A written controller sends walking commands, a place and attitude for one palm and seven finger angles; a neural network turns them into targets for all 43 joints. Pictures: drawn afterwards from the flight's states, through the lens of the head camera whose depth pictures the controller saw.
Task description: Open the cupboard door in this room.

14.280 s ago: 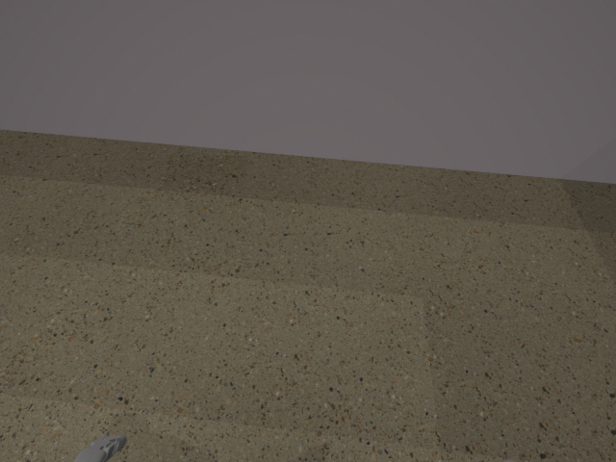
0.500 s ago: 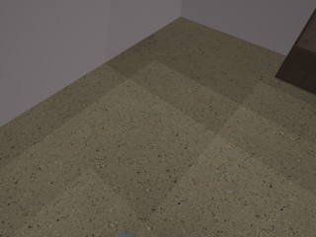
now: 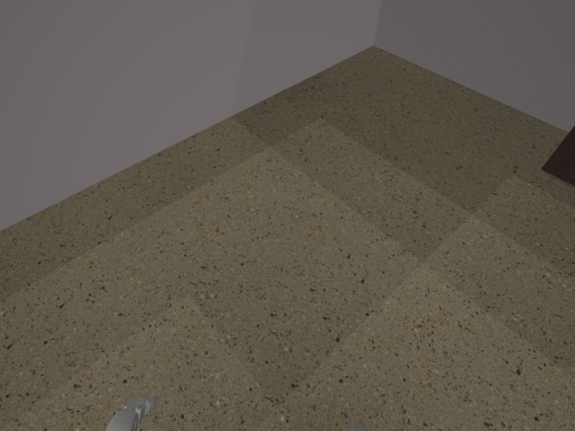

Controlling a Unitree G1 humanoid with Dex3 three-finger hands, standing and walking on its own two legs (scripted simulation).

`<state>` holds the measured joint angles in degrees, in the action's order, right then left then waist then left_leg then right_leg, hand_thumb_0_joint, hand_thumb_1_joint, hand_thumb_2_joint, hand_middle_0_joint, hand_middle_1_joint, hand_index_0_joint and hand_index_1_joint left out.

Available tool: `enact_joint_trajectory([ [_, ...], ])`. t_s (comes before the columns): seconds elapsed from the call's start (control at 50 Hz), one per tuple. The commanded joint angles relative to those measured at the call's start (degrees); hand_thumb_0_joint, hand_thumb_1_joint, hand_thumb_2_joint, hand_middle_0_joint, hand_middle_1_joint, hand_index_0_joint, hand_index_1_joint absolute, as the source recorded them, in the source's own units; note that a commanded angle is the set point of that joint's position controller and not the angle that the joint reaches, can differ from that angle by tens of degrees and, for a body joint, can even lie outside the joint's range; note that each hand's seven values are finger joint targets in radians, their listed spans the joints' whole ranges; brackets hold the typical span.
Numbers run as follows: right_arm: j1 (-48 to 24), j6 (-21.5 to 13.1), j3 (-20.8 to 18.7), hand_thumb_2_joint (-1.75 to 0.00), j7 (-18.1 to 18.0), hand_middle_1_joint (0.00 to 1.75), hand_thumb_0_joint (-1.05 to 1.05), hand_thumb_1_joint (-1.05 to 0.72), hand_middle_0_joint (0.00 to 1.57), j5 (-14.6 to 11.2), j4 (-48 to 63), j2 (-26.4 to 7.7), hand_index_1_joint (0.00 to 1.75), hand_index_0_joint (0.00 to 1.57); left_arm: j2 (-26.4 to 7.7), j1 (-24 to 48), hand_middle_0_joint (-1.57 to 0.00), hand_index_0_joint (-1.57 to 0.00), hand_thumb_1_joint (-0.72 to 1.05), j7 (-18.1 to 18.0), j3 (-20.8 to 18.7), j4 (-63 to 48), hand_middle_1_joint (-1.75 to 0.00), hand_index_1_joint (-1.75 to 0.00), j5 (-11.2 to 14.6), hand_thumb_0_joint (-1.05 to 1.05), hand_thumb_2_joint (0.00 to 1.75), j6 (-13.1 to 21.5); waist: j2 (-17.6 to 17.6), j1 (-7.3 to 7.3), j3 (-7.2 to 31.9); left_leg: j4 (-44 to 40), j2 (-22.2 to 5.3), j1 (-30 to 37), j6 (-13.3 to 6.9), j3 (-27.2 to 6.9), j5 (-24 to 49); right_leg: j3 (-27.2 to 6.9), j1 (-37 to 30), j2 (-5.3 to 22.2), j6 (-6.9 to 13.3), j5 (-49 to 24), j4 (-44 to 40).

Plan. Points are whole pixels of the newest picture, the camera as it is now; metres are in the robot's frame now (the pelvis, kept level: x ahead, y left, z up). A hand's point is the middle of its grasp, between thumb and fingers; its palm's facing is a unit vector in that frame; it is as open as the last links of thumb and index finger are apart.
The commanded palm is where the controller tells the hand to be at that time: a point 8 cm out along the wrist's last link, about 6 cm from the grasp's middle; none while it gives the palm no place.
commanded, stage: turn or walk to find it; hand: left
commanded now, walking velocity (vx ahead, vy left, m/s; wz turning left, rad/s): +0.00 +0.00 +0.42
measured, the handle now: out of the picture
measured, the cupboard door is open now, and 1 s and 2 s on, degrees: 0 0 0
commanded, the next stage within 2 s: none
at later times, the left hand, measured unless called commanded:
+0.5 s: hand out of the picture -0.05 +0.17 -0.16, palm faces +0.29 -0.92 -0.26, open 7.4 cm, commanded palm none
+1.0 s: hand out of the picture -0.05 +0.22 -0.15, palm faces +0.43 -0.86 -0.25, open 7.4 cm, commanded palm none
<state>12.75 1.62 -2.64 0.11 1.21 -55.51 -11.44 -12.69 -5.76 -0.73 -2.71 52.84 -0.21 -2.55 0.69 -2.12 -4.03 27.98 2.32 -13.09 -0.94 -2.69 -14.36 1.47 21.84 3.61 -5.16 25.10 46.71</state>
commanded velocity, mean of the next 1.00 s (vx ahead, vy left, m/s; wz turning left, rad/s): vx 0.00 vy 0.00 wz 0.42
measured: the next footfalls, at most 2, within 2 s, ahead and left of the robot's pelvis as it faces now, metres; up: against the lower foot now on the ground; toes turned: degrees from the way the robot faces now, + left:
right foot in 0.06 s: +0.05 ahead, -0.12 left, +0.00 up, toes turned -2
left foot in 0.60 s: -0.07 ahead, +0.10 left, +0.00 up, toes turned +22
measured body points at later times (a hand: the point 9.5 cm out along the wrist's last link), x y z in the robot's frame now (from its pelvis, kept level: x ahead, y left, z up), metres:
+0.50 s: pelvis -0.03 -0.03 +0.00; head +0.00 -0.04 +0.45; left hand -0.06 +0.22 -0.14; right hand +0.08 -0.27 -0.16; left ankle -0.11 +0.11 -0.69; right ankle +0.01 -0.12 -0.74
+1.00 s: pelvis -0.06 -0.01 +0.00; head -0.04 +0.00 +0.45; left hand -0.08 +0.27 -0.13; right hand +0.08 -0.21 -0.15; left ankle -0.10 +0.09 -0.74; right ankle -0.01 -0.14 -0.69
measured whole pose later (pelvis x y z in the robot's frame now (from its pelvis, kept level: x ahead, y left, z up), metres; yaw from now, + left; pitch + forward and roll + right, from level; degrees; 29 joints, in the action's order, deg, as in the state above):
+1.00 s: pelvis -0.06 -0.01 +0.00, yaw +25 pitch -1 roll +0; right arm 12.7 1.4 -2.3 -0.1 1.1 -55.7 -10.6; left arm -13.1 -7.2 -0.8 -3.0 54.3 -0.3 -3.0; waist -0.1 -1.4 -3.7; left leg 26.4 2.7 -12.4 -1.8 -2.5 -13.4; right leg 1.1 23.0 4.0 -5.6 25.2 50.9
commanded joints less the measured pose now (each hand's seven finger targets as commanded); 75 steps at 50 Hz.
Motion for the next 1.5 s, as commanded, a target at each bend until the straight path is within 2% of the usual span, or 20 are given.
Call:
enact_joint_trajectory([
  [0.0, -1.0, -0.5, -3.4, -0.90, -0.8, 0.30, 0.00, -0.90, 0.20, 0.1, 3.9, -11.1, 0.30, 0.20, -5.1, -5.6, -0.20, -0.20, 0.90, -0.5, -1.2, -2.9, -0.30, -0.30, 0.1, 0.00, 0.90, 1.9, 6.7, 3.18, 6.4, -1.5, -12.4, -1.8, -6.0, -14.4, 25.1, 1.5, -11.2, -1.6, 1.2, -10.6, -17.4],
  [0.02, -0.7, -0.6, -3.3, -0.90, -0.6, 0.30, 0.00, -0.90, 0.20, -0.3, 4.1, -9.7, 0.30, 0.20, -6.6, -7.9, -0.20, -0.20, 0.90, -0.6, -1.5, -2.4, -0.30, -0.30, -0.2, 0.00, 0.90, 2.5, 2.8, 4.14, 7.9, 1.7, -9.3, -6.5, -3.3, -12.7, 16.3, -0.5, -18.5, 1.1, 1.6, -16.4, -24.8],
  [0.06, -0.9, -0.5, -2.7, -0.90, -0.4, 0.30, 0.00, -0.90, 0.20, -0.6, 6.3, -5.6, 0.30, 0.20, -14.3, -10.8, -0.20, -0.20, 0.90, -1.3, -2.8, -2.5, -0.30, -0.30, -1.1, 0.00, 0.90, 3.1, -18.0, 5.59, 8.3, 23.8, 1.6, -20.0, 2.7, -0.6, -20.4, -21.3, -22.6, 24.3, 11.8, -27.5, -29.3],
  [0.08, -0.3, 0.4, -3.4, -0.90, -0.4, 0.30, 0.00, -0.90, 0.20, -0.2, 5.1, -7.8, 0.30, 0.20, -12.6, -9.0, -0.20, -0.20, 0.90, -1.4, -2.5, -3.3, -0.30, -0.30, -0.6, 0.00, 0.90, 2.9, -11.7, 4.63, 7.1, 33.0, -0.7, -17.6, 2.4, -3.5, -18.9, -18.5, -15.1, 23.9, 14.4, -22.2, -30.7],
  [0.12, 0.9, 1.7, -3.8, -0.90, 0.2, 0.30, 0.00, -0.90, 0.20, 0.1, 2.9, -7.6, 0.30, 0.20, -9.4, -2.1, -0.20, -0.20, 0.90, -1.5, -2.1, -5.0, -0.30, -0.30, -0.5, 0.00, 0.90, 2.6, -10.1, 1.95, 0.8, 41.4, -2.7, -17.3, 2.6, -3.1, -12.2, -13.0, -6.6, 18.4, 12.3, -7.9, -33.6],
  [0.2, 4.7, 2.0, -3.4, -0.90, 0.9, 0.30, 0.00, -0.90, 0.20, 0.1, 0.8, -6.2, 0.30, 0.20, -6.6, -1.9, -0.20, -0.20, 0.90, -1.2, -1.3, -4.8, -0.30, -0.30, -0.6, 0.00, 0.90, 3.3, -9.8, 0.45, 1.1, 43.2, -3.7, -17.4, 4.3, -0.5, -4.4, -2.6, -8.4, 13.3, 9.6, -12.7, -32.1],
  [0.44, -4.0, 1.0, -1.6, -0.90, 0.7, 0.30, 0.00, -0.90, 0.20, -0.7, 3.1, -4.6, 0.30, 0.20, -10.6, -11.3, -0.20, -0.20, 0.90, -1.1, -2.7, -0.3, -0.30, -0.30, -1.7, 0.00, 0.90, 2.7, -11.8, 5.38, 5.1, 18.5, -4.7, -11.2, 4.5, 5.5, -13.2, -0.6, -17.0, 17.8, 13.7, -25.9, -27.1],
  [0.52, -0.6, 0.1, -1.4, -0.90, 0.3, 0.30, 0.00, -0.90, 0.20, -1.0, 2.6, -4.7, 0.30, 0.20, -11.2, -10.1, -0.20, -0.20, 0.90, -0.9, -2.9, 0.7, -0.30, -0.30, -1.4, 0.00, 0.90, 2.4, -11.6, 2.90, 7.9, 4.5, -3.7, -1.9, 3.5, 7.9, -6.1, 2.7, -14.8, 17.3, 11.1, -29.2, -21.0],
  [0.54, 1.8, -0.4, -1.6, -0.90, 0.4, 0.30, 0.00, -0.90, 0.20, -0.9, 2.0, -5.8, 0.30, 0.20, -10.7, -9.0, -0.20, -0.20, 0.90, -0.9, -2.9, 0.6, -0.30, -0.30, -1.0, 0.00, 0.90, 2.1, -8.4, 1.12, 8.5, -3.2, -4.4, 4.2, 2.9, 7.1, 1.2, 5.2, -10.7, 16.1, 8.5, -25.4, -16.9],
  [0.56, 3.5, -1.0, -2.3, -0.90, 0.3, 0.30, 0.00, -0.90, 0.20, -0.6, 1.7, -9.5, 0.30, 0.20, -8.3, -9.5, -0.20, -0.20, 0.90, -0.7, -2.5, -0.3, -0.30, -0.30, -0.4, 0.00, 0.90, 1.6, 2.2, 0.05, 9.2, -8.8, -10.8, 11.2, 0.4, -1.9, 5.2, 8.3, -2.1, 11.5, 5.1, -15.7, -7.9],
  [0.58, 4.4, -1.0, -3.6, -0.90, 0.0, 0.30, 0.00, -0.90, 0.20, -0.1, 2.2, -15.0, 0.30, 0.20, -4.5, -7.7, -0.20, -0.20, 0.90, -0.4, -1.4, -2.4, -0.30, -0.30, -0.3, 0.00, 0.90, 1.2, 18.2, -1.06, 6.3, -12.0, -24.0, 13.1, -5.1, -18.5, 20.5, 9.4, 11.9, 4.0, 0.8, 8.5, 3.8],
  [0.62, 2.9, -0.6, -3.1, -0.90, -0.8, 0.30, 0.00, -0.90, 0.20, 0.0, 1.8, -14.2, 0.30, 0.20, -5.5, -4.2, -0.20, -0.20, 0.90, -0.5, -1.4, -2.5, -0.30, -0.30, -1.1, 0.00, 0.90, 0.2, 11.4, -0.80, 4.1, -12.3, -23.8, 5.6, -8.5, -14.4, 21.1, 2.0, 9.6, 4.4, 1.6, 7.1, 12.4],
  [0.72, -2.0, -1.5, -1.9, -0.90, -1.5, 0.30, 0.00, -0.90, 0.20, -0.4, 3.0, -10.8, 0.30, 0.20, -6.2, -6.5, -0.20, -0.20, 0.90, 0.3, -1.7, 0.5, -0.30, -0.30, -0.7, 0.00, 0.90, 0.6, 7.0, 2.03, 4.2, -8.4, -15.4, 9.7, -6.7, -6.2, 33.7, 0.5, 11.1, 2.5, 0.1, -3.1, 18.0],
  [0.92, 2.5, -1.1, -2.9, -0.90, -1.3, 0.30, 0.00, -0.90, 0.20, 0.2, 2.5, -11.0, 0.30, 0.20, -4.5, 0.3, -0.20, -0.20, 0.90, -0.5, -1.0, -3.2, -0.30, -0.30, -0.2, 0.00, 0.90, 0.7, 7.1, -0.22, 4.0, -7.4, -16.3, 8.0, -9.5, -14.6, 30.3, -0.8, 6.4, 0.8, -0.3, 1.0, 5.2],
  [1.04, -0.3, -0.5, -3.4, -0.90, -0.9, 0.30, 0.00, -0.90, 0.20, 0.0, 3.4, -10.6, 0.30, 0.20, -4.9, -6.0, -0.20, -0.20, 0.90, -0.7, -1.2, -2.2, -0.30, -0.30, 0.1, 0.00, 0.90, 1.9, 7.0, 3.21, 6.9, -2.0, -11.6, -1.6, -5.8, -15.3, 23.6, 1.4, -12.0, -1.6, 1.3, -11.5, -19.4],
  [1.06, 0.1, -0.6, -3.2, -0.90, -0.6, 0.30, 0.00, -0.90, 0.20, -0.4, 3.6, -9.0, 0.30, 0.20, -6.6, -8.0, -0.20, -0.20, 0.90, -0.9, -1.6, -1.8, -0.30, -0.30, -0.1, 0.00, 0.90, 2.4, 2.9, 3.88, 8.3, 1.1, -8.9, -6.8, -3.2, -13.6, 15.5, -1.1, -19.5, 1.5, 2.0, -16.0, -25.4],
  [1.1, -0.5, -0.4, -2.8, -0.90, -0.5, 0.30, 0.00, -0.90, 0.20, -0.7, 5.8, -5.3, 0.30, 0.20, -14.0, -10.2, -0.20, -0.20, 0.90, -1.5, -3.0, -2.1, -0.30, -0.30, -1.1, 0.00, 0.90, 3.0, -16.5, 5.37, 7.7, 23.2, 1.6, -20.3, 2.7, -0.8, -19.3, -20.8, -22.6, 24.8, 12.5, -26.3, -29.9],
  [1.16, 1.5, 1.8, -3.8, -0.90, 0.2, 0.30, 0.00, -0.90, 0.20, 0.2, 2.5, -7.1, 0.30, 0.20, -9.1, -1.3, -0.20, -0.20, 0.90, -1.6, -2.2, -4.7, -0.30, -0.30, -0.5, 0.00, 0.90, 2.5, -9.8, 1.53, 0.2, 40.8, -2.5, -17.5, 2.6, -3.1, -12.0, -12.4, -6.1, 18.3, 12.8, -6.8, -34.0],
  [1.2, 4.2, 1.9, -3.6, -0.90, 0.7, 0.30, 0.00, -0.90, 0.20, 0.3, 1.1, -6.0, 0.30, 0.20, -6.6, 0.3, -0.20, -0.20, 0.90, -1.4, -1.5, -5.0, -0.30, -0.30, -0.5, 0.00, 0.90, 2.8, -8.3, -0.05, -0.4, 42.3, -3.5, -17.3, 3.4, -1.3, -7.2, -5.4, -6.2, 14.4, 10.6, -12.0, -32.1],
  [1.48, -4.2, 0.9, -1.8, -0.90, 0.6, 0.30, 0.00, -0.90, 0.20, -0.8, 3.1, -4.7, 0.30, 0.20, -10.7, -10.7, -0.20, -0.20, 0.90, -1.1, -2.8, -0.5, -0.30, -0.30, -1.7, 0.00, 0.90, 2.7, -12.4, 5.21, 4.5, 18.6, -4.7, -10.6, 4.5, 5.5, -13.3, -0.5, -16.1, 18.1, 13.9, -26.8, -26.7],
])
